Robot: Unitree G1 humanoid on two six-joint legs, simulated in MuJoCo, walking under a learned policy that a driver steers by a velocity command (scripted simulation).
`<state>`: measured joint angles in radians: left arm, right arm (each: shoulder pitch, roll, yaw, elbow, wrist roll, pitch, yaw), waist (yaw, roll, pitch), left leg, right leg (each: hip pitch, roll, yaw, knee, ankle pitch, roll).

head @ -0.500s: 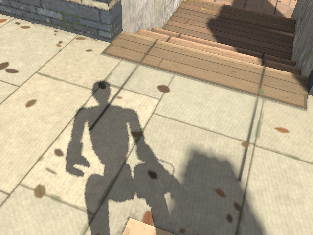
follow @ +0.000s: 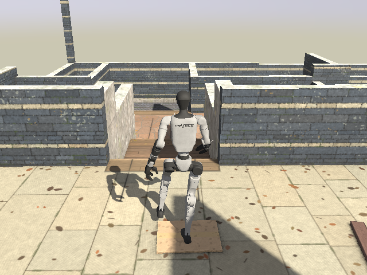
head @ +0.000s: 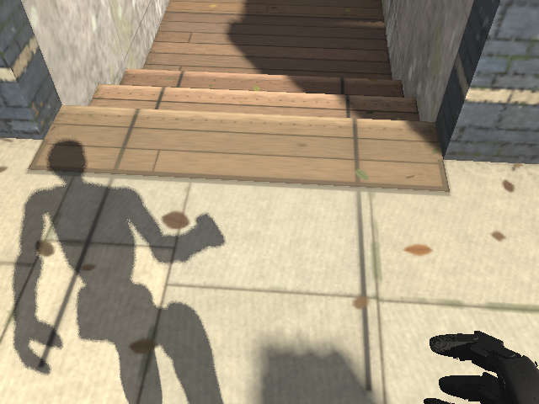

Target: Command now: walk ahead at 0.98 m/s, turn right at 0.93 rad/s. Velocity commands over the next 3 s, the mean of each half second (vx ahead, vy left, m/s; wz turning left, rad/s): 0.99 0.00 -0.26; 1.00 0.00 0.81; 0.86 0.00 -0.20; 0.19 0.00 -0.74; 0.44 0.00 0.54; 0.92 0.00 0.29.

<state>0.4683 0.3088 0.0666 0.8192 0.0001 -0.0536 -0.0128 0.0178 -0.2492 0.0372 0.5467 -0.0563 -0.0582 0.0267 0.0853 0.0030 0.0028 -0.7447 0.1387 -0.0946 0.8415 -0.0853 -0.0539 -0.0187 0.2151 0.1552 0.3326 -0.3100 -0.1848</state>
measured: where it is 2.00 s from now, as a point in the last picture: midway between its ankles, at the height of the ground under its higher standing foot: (247, 145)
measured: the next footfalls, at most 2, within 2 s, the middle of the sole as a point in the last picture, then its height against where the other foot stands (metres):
left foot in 0.18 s outside the picture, level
right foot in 0.56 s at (358, 339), level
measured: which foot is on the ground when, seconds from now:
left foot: up 0.00-0.16, down 0.18-0.56, up 0.58-0.98, down 1.00-1.00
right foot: down 0.00-0.18, up 0.20-0.54, down 0.56-0.98, up 1.00-1.00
